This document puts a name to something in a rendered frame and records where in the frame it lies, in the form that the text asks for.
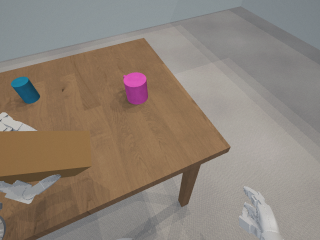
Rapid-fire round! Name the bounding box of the table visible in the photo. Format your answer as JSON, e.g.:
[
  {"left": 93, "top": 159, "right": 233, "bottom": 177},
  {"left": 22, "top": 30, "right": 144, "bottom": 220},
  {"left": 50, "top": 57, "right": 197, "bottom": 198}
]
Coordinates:
[{"left": 0, "top": 38, "right": 231, "bottom": 240}]

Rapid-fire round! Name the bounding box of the sponge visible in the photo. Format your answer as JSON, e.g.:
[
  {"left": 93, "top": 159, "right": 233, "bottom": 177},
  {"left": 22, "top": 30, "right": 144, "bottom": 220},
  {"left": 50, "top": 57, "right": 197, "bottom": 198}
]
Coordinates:
[{"left": 0, "top": 130, "right": 92, "bottom": 185}]

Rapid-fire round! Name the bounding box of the robot left hand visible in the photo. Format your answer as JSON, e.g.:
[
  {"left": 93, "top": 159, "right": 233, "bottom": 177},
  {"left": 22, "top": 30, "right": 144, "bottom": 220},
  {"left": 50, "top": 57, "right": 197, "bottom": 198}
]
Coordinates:
[{"left": 0, "top": 112, "right": 61, "bottom": 204}]

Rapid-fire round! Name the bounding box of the robot right hand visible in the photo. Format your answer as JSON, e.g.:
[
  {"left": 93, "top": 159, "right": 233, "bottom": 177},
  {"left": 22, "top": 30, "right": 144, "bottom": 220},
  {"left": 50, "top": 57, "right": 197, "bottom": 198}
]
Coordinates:
[{"left": 239, "top": 186, "right": 280, "bottom": 238}]

